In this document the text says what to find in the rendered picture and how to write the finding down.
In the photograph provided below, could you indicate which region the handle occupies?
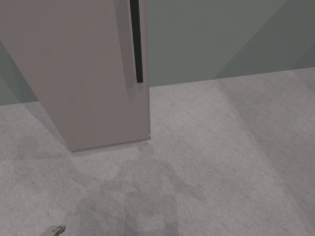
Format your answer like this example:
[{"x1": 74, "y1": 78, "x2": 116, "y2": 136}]
[{"x1": 130, "y1": 0, "x2": 144, "y2": 84}]

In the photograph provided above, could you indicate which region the fridge door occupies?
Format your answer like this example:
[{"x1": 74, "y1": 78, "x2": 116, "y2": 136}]
[{"x1": 0, "y1": 0, "x2": 149, "y2": 151}]

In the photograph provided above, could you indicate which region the robot left hand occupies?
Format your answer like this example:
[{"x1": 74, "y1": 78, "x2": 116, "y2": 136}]
[{"x1": 40, "y1": 224, "x2": 66, "y2": 236}]

